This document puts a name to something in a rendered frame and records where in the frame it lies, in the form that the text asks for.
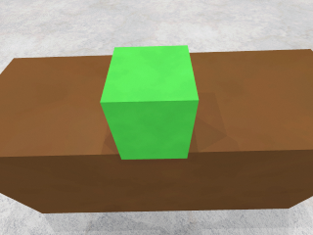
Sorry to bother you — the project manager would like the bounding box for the carton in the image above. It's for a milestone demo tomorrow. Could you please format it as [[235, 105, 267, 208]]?
[[100, 45, 199, 160]]

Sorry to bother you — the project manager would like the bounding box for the pedestal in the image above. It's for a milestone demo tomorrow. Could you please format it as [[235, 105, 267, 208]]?
[[0, 49, 313, 213]]

